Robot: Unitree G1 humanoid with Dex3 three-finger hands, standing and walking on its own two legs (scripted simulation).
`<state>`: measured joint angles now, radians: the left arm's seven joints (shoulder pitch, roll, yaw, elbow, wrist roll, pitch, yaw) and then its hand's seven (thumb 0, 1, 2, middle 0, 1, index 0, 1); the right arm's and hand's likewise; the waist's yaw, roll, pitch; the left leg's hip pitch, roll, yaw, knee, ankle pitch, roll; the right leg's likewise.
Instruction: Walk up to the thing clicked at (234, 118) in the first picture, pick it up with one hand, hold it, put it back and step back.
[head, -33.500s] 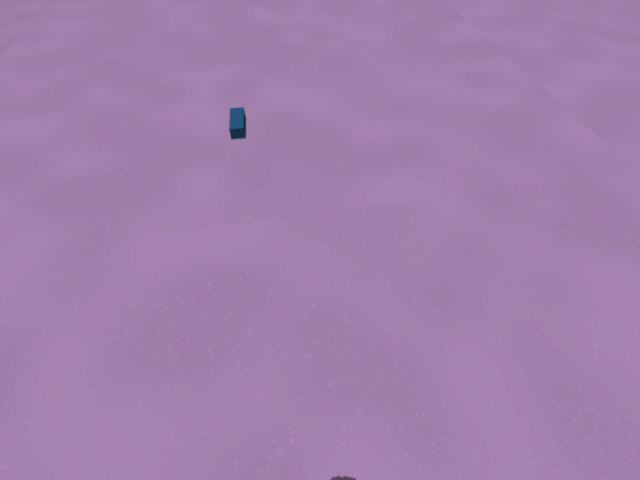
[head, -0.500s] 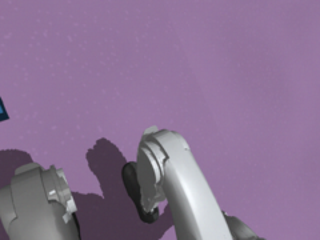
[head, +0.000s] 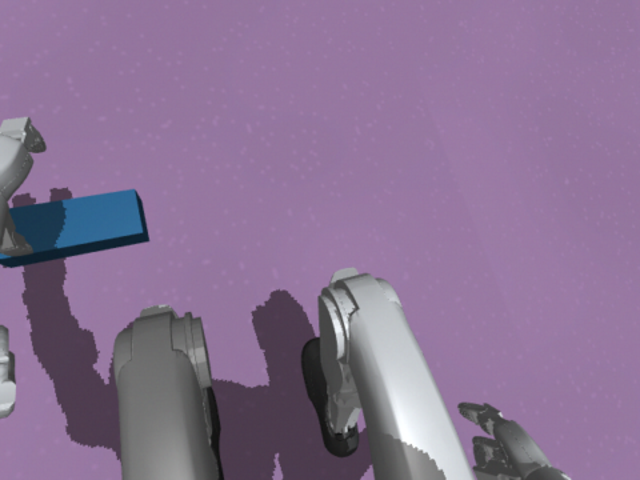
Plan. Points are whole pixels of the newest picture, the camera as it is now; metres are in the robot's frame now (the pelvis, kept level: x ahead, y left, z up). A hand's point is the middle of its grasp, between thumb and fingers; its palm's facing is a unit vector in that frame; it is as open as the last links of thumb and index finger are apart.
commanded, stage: withdraw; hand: left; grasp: from above
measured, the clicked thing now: (73, 227) +0.49 +0.29 -0.33
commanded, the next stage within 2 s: home in 0.16 s
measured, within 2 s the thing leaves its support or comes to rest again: neither
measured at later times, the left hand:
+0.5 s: hand (5, 178) +0.51 +0.31 -0.14, palm faces -0.29 -0.13 -0.95, open 12.6 cm
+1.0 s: hand out of the picture +0.31 +0.26 +0.06, palm faces -0.12 -0.82 -0.57, open 7.5 cm
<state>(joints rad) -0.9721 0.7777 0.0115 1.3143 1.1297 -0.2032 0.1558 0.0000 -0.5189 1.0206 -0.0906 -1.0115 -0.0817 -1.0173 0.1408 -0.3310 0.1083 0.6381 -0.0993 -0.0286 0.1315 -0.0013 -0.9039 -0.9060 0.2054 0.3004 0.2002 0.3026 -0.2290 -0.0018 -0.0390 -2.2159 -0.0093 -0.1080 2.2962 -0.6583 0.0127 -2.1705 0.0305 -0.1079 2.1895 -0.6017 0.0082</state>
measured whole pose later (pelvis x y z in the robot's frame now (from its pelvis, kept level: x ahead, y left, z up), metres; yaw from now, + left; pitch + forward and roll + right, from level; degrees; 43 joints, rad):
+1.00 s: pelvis +0.02 +0.00 +0.17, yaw +5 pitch +29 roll -5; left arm -0.14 0.39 0.05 0.42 0.30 0.16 0.06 0.01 0.86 0.90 -0.21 -0.31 -0.21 -0.31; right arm 0.09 -0.27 -0.01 0.57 0.03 -0.05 -0.01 0.00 -0.90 -0.90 0.20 0.30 0.20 0.30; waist -0.06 0.03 -0.21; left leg -1.64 -0.01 -0.07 1.75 -0.63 0.01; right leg -1.60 0.02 -0.06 1.68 -0.59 0.01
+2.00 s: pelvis +0.09 +0.01 +0.35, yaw +8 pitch +10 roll -3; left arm 0.50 0.22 0.03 -0.11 -0.06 0.44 0.01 0.01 0.90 0.90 -0.20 -0.30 -0.20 -0.30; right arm 0.28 -0.22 0.05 0.51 0.01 -0.24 -0.18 0.01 -0.90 -0.90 0.21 0.30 0.20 0.30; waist -0.03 0.04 -0.16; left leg -0.68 0.00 -0.07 1.00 -0.48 0.01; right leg -0.64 0.03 -0.04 0.92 -0.44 0.00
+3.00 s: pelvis +0.10 +0.01 +0.35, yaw +7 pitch +10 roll -3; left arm 0.51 0.23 0.03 -0.12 -0.06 0.43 0.02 0.01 0.90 0.90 -0.20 -0.30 -0.20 -0.30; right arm 0.30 -0.22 0.03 0.53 0.00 -0.24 -0.18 0.01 -0.90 -0.90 0.21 0.30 0.20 0.30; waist -0.04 0.05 -0.17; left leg -0.68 0.00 -0.06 1.01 -0.50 0.01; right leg -0.65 0.03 -0.04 0.93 -0.46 0.00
